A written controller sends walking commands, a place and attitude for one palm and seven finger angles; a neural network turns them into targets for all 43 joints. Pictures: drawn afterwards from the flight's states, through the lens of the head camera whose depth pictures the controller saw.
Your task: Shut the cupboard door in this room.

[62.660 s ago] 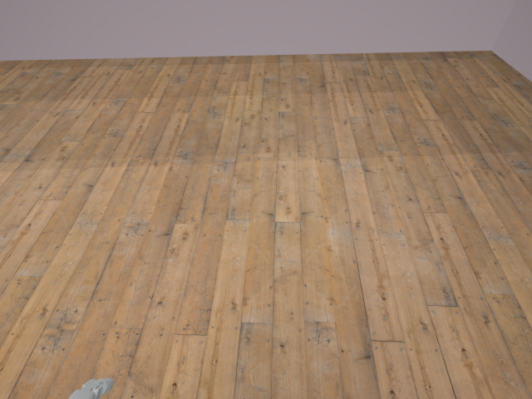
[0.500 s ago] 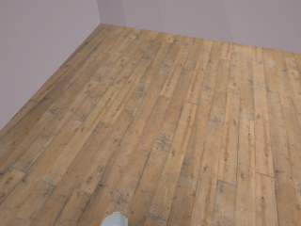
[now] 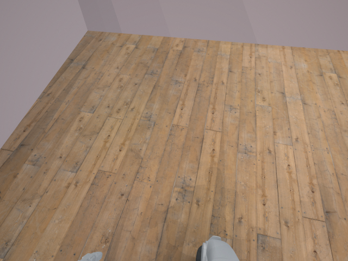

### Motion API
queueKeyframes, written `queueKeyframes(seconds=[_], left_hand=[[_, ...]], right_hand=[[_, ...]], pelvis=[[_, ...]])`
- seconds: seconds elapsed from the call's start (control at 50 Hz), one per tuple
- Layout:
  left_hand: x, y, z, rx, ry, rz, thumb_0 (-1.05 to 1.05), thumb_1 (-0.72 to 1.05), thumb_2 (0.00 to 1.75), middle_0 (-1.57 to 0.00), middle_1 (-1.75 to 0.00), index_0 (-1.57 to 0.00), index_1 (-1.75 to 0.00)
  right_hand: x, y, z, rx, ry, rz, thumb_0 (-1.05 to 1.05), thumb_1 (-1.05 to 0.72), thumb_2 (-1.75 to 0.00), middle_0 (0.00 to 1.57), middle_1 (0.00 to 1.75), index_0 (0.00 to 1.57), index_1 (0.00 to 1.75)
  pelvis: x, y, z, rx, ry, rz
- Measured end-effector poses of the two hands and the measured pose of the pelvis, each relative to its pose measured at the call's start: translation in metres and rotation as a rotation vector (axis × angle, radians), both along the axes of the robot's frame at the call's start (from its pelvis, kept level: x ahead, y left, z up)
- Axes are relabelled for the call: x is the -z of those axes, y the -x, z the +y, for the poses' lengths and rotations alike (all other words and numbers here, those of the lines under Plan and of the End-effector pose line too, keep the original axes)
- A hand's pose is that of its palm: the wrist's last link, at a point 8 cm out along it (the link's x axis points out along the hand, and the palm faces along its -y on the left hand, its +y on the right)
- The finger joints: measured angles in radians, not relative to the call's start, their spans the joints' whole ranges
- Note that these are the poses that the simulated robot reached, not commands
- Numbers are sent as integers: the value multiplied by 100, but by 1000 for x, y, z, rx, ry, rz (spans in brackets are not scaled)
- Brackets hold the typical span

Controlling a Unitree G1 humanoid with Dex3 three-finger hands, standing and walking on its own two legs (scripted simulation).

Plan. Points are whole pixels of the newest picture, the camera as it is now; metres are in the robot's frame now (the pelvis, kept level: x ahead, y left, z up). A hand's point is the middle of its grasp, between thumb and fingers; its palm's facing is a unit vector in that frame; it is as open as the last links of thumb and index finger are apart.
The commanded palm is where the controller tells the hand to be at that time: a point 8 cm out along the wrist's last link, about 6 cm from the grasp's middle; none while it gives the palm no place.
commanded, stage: walk around to get in front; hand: left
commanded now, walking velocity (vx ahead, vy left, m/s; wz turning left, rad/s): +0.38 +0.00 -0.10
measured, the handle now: out of the picture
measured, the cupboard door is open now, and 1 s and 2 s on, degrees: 88 88 88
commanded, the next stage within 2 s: walk to a spot facing it in 0.22 s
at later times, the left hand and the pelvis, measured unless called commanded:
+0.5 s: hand (127, 239) +0.20 +0.13 -0.17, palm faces +0.17 -0.97 -0.18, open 7.3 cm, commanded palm none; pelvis +0.22 -0.04 +0.00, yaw +6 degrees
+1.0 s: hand (106, 175) +0.38 +0.23 -0.16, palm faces +0.37 -0.90 -0.23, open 7.3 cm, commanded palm none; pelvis +0.32 -0.01 +0.00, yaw +21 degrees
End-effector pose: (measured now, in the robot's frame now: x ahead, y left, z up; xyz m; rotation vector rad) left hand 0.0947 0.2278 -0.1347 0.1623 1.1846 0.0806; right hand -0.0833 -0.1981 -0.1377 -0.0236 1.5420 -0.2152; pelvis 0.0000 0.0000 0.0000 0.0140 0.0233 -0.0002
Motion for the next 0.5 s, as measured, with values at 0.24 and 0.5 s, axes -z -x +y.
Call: queueKeyframes(seconds=[0.24,0.5], left_hand=[[1,-113,-49,-54,-32,-65,-1,93,90,-20,-30,-20,-30],[7,-92,-47,-225,1,179,-1,93,90,-20,-30,-20,-30]], right_hand=[[24,-151,-58,-21,-15,-33,1,-91,-90,20,30,19,30],[-1,-413,-63,-264,41,-339,0,-92,-90,19,30,19,30]], pelvis=[[10,-119,-47,-4,0,-34],[1,-222,-38,-112,26,-19]])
